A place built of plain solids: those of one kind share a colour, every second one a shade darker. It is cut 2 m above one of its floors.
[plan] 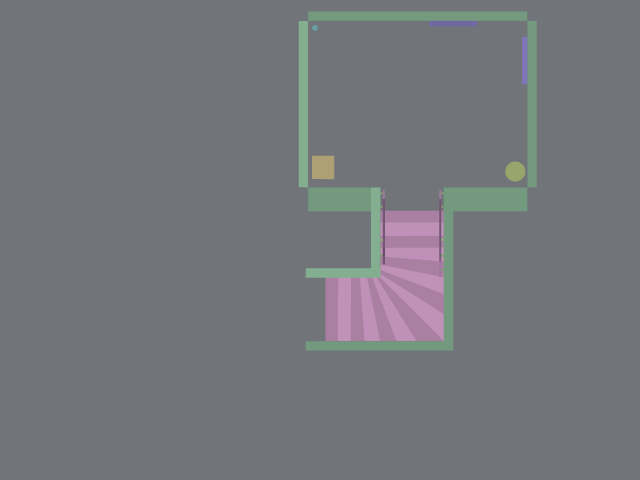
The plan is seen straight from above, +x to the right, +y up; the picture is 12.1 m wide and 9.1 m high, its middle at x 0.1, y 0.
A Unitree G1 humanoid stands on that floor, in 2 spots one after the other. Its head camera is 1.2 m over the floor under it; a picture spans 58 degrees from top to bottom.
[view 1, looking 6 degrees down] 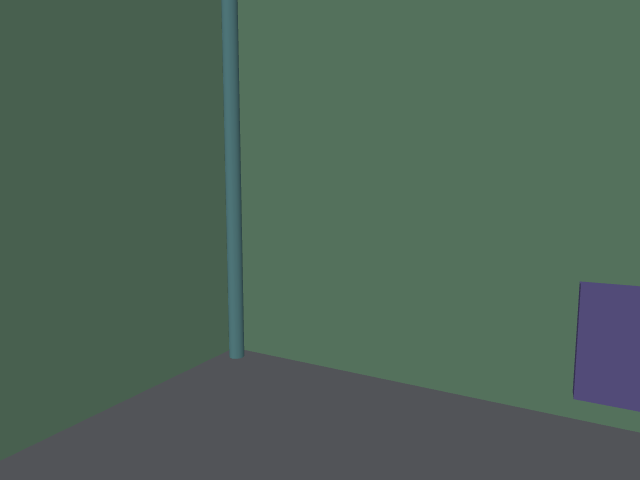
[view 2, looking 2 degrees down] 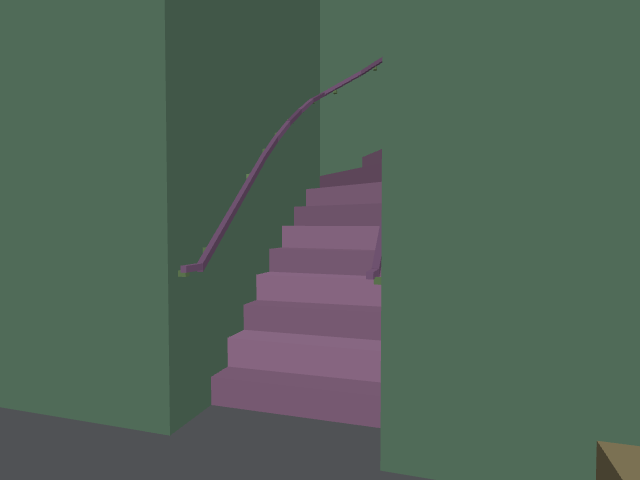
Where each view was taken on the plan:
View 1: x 2.02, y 1.56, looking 118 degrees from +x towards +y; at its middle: wall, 2.96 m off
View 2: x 0.92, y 3.07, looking -73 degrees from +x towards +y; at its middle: tread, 3.86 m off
